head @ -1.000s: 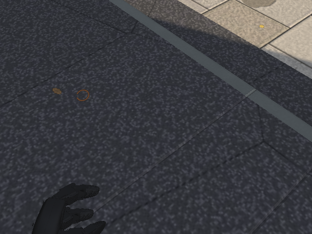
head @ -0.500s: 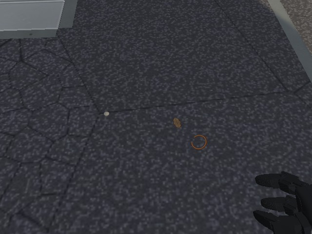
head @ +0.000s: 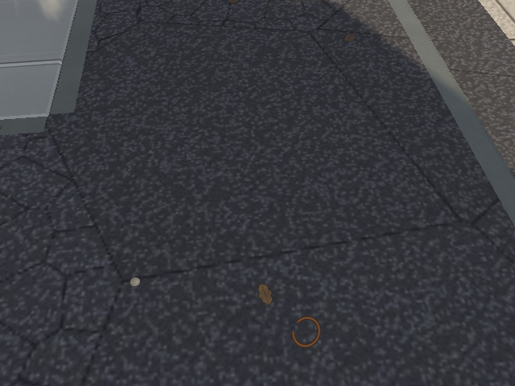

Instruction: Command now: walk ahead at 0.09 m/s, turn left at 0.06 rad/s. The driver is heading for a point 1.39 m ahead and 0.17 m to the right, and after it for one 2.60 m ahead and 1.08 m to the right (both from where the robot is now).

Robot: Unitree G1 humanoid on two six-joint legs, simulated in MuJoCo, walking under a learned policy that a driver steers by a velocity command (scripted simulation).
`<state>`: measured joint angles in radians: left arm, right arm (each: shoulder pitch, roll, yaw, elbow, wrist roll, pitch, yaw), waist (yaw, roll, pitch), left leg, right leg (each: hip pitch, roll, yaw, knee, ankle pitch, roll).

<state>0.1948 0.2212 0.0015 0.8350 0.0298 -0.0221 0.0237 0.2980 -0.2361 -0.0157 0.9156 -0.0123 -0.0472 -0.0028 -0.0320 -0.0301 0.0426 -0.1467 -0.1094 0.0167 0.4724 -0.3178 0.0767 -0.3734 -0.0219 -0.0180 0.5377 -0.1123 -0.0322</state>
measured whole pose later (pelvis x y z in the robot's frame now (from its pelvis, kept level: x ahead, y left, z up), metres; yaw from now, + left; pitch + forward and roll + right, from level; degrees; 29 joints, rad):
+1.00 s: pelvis +0.04 -0.01 +0.01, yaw +0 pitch -2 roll +0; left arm 0.27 0.15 0.00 1.15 0.01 0.01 0.04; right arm 0.32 -0.13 0.02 1.18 -0.01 -0.01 -0.05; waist 0.01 0.00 0.03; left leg -0.04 -0.04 -0.02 0.38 -0.31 0.04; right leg -0.22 0.03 -0.04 0.40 -0.15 -0.04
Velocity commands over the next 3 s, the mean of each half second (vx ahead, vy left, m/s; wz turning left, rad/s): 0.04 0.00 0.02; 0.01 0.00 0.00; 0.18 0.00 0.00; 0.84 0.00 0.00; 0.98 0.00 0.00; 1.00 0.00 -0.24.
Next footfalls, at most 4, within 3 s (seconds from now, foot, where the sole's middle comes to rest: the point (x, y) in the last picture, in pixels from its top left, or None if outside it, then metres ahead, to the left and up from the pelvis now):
1.62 right None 0.28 -0.17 -0.77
2.10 left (260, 293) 0.75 0.00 -0.77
2.56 right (306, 171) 1.21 -0.17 -0.77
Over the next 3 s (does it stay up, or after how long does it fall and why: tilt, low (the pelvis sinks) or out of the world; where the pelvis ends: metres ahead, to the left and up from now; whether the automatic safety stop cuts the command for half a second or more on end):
stays up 1.43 -0.10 -0.02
